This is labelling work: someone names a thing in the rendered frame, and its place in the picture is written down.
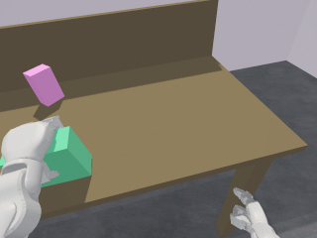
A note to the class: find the robot right forearm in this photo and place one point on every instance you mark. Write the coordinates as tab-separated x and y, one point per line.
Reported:
262	230

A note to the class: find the table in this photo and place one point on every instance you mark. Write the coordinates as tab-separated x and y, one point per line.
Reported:
146	98

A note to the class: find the right robot hand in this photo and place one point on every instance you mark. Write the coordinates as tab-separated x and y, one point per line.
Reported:
244	218

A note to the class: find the robot left forearm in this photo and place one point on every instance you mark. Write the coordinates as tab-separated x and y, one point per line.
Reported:
20	187

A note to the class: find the sponge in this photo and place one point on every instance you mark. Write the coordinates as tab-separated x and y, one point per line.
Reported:
66	155

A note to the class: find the left robot hand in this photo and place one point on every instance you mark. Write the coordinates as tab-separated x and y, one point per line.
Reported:
32	141

